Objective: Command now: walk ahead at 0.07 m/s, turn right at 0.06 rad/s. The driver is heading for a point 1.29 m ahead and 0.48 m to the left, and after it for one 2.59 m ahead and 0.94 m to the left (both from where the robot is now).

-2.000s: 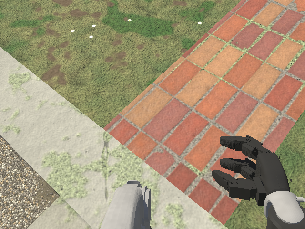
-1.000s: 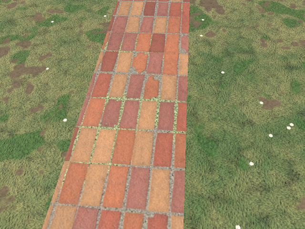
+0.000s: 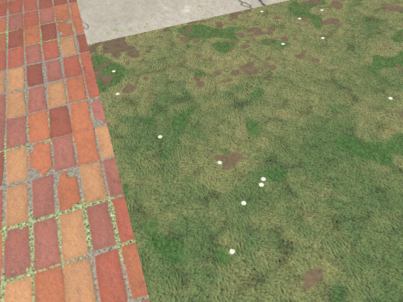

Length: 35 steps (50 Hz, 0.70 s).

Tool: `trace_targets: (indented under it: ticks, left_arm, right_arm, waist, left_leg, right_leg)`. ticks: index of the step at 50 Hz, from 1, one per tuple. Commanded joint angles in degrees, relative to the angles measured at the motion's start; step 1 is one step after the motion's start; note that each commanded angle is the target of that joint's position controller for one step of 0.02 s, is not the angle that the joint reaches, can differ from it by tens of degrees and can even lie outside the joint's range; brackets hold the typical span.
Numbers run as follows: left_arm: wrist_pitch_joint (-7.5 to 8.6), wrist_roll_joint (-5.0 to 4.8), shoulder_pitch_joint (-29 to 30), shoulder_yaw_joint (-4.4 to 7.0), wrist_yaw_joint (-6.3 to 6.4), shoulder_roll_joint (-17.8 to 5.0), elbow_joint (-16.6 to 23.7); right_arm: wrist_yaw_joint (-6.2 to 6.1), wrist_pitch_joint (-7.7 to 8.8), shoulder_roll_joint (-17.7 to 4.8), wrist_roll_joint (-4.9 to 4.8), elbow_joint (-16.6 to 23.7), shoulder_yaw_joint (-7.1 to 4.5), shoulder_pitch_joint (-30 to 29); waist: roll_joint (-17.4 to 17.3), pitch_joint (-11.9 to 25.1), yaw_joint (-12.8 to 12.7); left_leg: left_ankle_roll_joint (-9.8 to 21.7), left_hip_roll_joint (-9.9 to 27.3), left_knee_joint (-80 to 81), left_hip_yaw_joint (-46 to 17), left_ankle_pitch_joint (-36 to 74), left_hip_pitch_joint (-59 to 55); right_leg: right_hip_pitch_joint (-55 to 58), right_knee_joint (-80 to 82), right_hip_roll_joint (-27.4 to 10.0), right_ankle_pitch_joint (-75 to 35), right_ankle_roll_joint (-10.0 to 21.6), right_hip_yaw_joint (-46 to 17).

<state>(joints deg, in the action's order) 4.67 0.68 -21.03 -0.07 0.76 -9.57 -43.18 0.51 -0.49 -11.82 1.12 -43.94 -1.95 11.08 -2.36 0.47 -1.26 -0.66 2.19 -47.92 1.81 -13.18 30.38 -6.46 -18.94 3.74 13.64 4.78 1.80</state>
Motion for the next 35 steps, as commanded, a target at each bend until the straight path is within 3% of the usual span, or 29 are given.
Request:
trace_targets:
  ticks: [1, 3, 5, 6, 7, 8, 10, 12, 15, 19, 20, 22, 23, 25, 26, 28, 29, 30, 31, 32, 33, 34, 35]
  left_arm:
    - [0.2, 0.18, 0.01, 1.8, 0.44, -7.12, 2.68]
    - [-0.63, -0.18, -0.08, 1.84, 0.59, -7.01, 2.09]
    - [-0.92, -1.0, 1.55, 1.73, 0.9, -6.92, 2.05]
    - [-0.62, -0.87, 0.96, 1.49, 1.04, -6.37, 2.8]
    - [-0.81, -1.0, -4.7, 1.36, 0.89, -4.55, 2.5]
    - [-2.19, -0.87, -6.14, 1.18, 0.94, -4.02, 0.14]
    - [-3.4, 0.52, -2.31, 1.64, 0.9, -5.84, -0.44]
    - [-3.65, 0.07, 0.21, 2.28, 0.78, -7.2, -0.37]
    - [-3.23, -0.49, -0.15, 2.09, 1.17, -6.12, -1.64]
    - [-3.66, -0.25, 0.57, 2.31, 1.59, -5.87, -3.15]
    - [-3.77, -0.12, -0.47, 2.39, 1.52, -5.83, -3.85]
    - [-3.99, 0.52, -1.12, 3.03, 1.26, -7.26, -4.35]
    - [-3.92, 0.49, -1.73, 3.32, 1.13, -8.25, -4.19]
    - [-3.2, -0.32, -3.54, 4.19, 0.98, -11.18, -4.43]
    - [-2.71, -0.22, -3.44, 4.51, 0.81, -11.95, -4.62]
    - [-1.52, 0.6, -4.25, 4.58, 0.19, -11.82, -5.47]
    - [-1.18, 0.68, -3.38, 4.71, -0.1, -11.97, -5.67]
    - [-0.96, 0.29, 0.03, 4.62, -0.43, -11.89, -5.27]
    - [-0.75, -0.04, 4.84, 4.24, -0.66, -11.21, -3.87]
    - [-0.59, -0.37, 6.48, 3.52, -0.9, -8.81, -1.39]
    - [-0.8, 0.15, 6.15, 3.26, -0.75, -7.69, -0.64]
    - [-1.22, 0.78, 6.78, 3.39, -0.67, -7.93, -0.6]
    - [-0.98, 0.3, 6.19, 3.41, -1.26, -8.11, -0.67]
  right_arm:
    - [-0.95, -0.09, -1.32, -0.02, 2.12, -0.01, 1.25]
    - [-1.56, 0.42, -1.14, -0.28, 2.2, 0.15, 1.24]
    - [-2.3, 1.67, -1.42, 0.16, 1.9, 0.29, 3.97]
    - [-2.91, 2.35, -4.94, 0.42, 1.72, -0.46, 6.45]
    - [-3.15, 2.72, -8.08, 0.46, 1.8, -0.76, 6.73]
    - [-3.02, 2.47, -5.12, -0.86, 1.53, -0.21, 4.99]
    - [-2.57, 2.01, -2.49, -1.09, 3.05, 0.48, -0.78]
    - [-2.97, 1.98, -3.1, -1.26, 1.79, 0.16, 1.77]
    - [-3.1, 2.18, -3.32, -1.2, 0.51, -0.22, 3.86]
    - [-3.13, 1.98, -3.43, -0.99, -0.62, -0.37, 3.97]
    - [-3.05, 1.81, -3.56, -0.91, -1.35, -0.5, 4.91]
    - [-2.48, 1.08, -5.24, -0.35, -1.86, -1.53, 5.07]
    - [-2.05, 0.94, -5.43, -0.22, -1.05, -1.66, 3.17]
    - [-0.98, 1.73, -4.14, -0.26, 1.55, -1.27, -2.02]
    - [-0.65, 2.42, -4.2, 0.05, 2.4, -1.27, -3.01]
    - [-0.43, 3.2, -4.66, -0.22, 3.21, -1.55, -2.59]
    - [-0.33, 3.34, -4.69, -0.42, 2.84, -1.69, -0.29]
    - [-0.24, 3.55, -4.45, -0.65, 1.11, -1.98, 5.73]
    - [-0.45, 3.9, -6.2, -0.68, -2.45, -3.15, 16.47]
    - [-0.93, 4.18, -12.76, 0.74, -4.35, -5.09, 25.94]
    - [-0.53, 4.2, -13.94, 1.2, -5.01, -5.1, 27.46]
    - [-0.28, 4.06, -11.53, 0.58, -4.07, -4.29, 22.01]
    - [-0.15, 4.19, -9.73, 0.29, -2.34, -3.66, 16.83]
  waist:
    - [9.57, 0.86, 0.8]
    - [8.92, 0.84, 0.58]
    - [5.2, 1.83, 3.19]
    - [1.94, 4.68, 3.12]
    - [-4.34, 6.37, -0.94]
    - [-6.32, 7.24, -0.22]
    - [-3.46, 1.53, -0.4]
    - [-1.49, -0.47, 1.01]
    - [0.97, 1.86, 1.22]
    - [2.29, 0.65, 1.25]
    - [2.22, 1.42, 1.02]
    - [4.37, -2.71, 0.58]
    - [6.25, -6.68, -0.34]
    - [10.09, -13.79, -2.08]
    - [9.84, -15.73, -2.0]
    - [8.11, -14.0, -1.39]
    - [7.52, -11.97, -0.08]
    - [6.69, -9.24, 3.46]
    - [3.12, -4.55, 9.16]
    - [-8.02, 0.74, 12.13]
    - [-11.94, 0.92, 10.63]
    - [-2.24, -1.9, 6.98]
    - [1.88, -3.41, 4.51]
  left_leg:
    - [1.13, -1.24, 7.5, 1.25, -0.67, -7.36]
    - [2.28, -1.77, 12.98, 1.45, -0.79, -10.85]
    - [3.6, -0.35, 23.74, -1.09, 11.06, -21.23]
    - [4.48, 5.21, 23.16, -6.85, 25.19, -28.79]
    - [8.84, 11.49, 19.56, -12.37, 43.3, -33.21]
    - [13.12, 13.0, 19.72, -14.45, 41.86, -29.8]
    - [8.73, 7.33, 21.53, -10.69, 27.24, -21.66]
    - [5.93, 3.75, 21.57, -7.09, 22.44, -19.78]
    - [5.56, 3.29, 21.24, -6.47, 23.75, -22.53]
    - [5.68, 3.25, 21.75, -6.31, 22.7, -21.99]
    - [5.9, 2.45, 22.05, -5.9, 16.09, -22.17]
    - [7.06, -0.45, 20.27, -4.48, -7.3, -17.29]
    - [7.03, -1.5, 18.73, -3.84, -14.42, -11.37]
    - [6.06, -3.15, 12.41, 1.5, -11.75, -0.21]
    - [5.98, -2.14, 11.68, 2.52, -9.97, 2.94]
    - [6.29, -1.17, 12.5, 2.23, -9.86, 3.85]
    - [6.62, -1.67, 15.02, 2.83, -8.65, 0.07]
    - [7.48, -3.33, 19.47, 3.7, -5.06, -11.31]
    - [9.43, -3.65, 23.07, -0.65, -4.72, -27.69]
    - [14.48, 7.94, 30.32, -20.55, -11.51, -41.47]
    - [19.01, 18.17, 36.41, -37.23, -7.14, -44.39]
    - [19.29, 18.57, 35.58, -33.15, -7.17, -38.09]
    - [18.15, 17.01, 36.95, -28.54, -9.24, -32.97]
  right_leg:
    - [-1.04, -1.54, -13.67, -46.95, 4.96, -5.19]
    - [-0.9, -3.53, -14.21, -44.83, 4.93, -6.89]
    - [-4.4, -6.87, -12.81, -36.56, 2.01, -7.12]
    - [-7.87, -9.36, -10.56, -27.27, -0.01, -6.4]
    - [-11.43, -9.8, -6.77, -9.02, -1.44, -5.18]
    - [-9.45, -7.81, -4.26, 4.29, -2.69, -3.61]
    - [-5.06, -1.53, -4.39, 2.51, -2.54, -4.68]
    - [-2.91, -1.03, -5.97, -7.15, -1.71, -5.8]
    - [-0.49, -1.15, -7.03, -14.43, -1.99, -5.45]
    - [0.42, -0.36, -7.1, -13.84, -2.04, -5.0]
    - [0.9, 0.17, -6.59, -7.28, -1.53, -4.69]
    - [-1.8, 1.01, -6.78, 12.15, 1.59, -6.9]
    - [-2.58, 3.39, -9.17, 20.66, 3.78, -10.76]
    - [-0.2, 10.88, -17.12, 28.3, 8.39, -19.82]
    - [2.13, 11.39, -19.74, 23.64, 9.81, -21.87]
    - [7.36, 8.82, -21.42, 5.44, 10.75, -21.03]
    - [7.63, 6.55, -20.43, -3.16, 9.99, -17.95]
    - [2.35, 2.26, -17.27, -12.35, 7.81, -12.64]
    - [-6.84, -8.07, -11.81, -22.46, 4.74, -5.99]
    - [-19.61, -28.33, -4.06, -17.55, 0.51, 1.35]
    - [-31.11, -43.27, 2.02, 14.1, -0.66, 0.21]
    - [-32.47, -50.3, -2.29, 13.52, 0.28, -5.4]
    - [-31.71, -50.48, -4.37, 8.71, 0.82, -6.06]
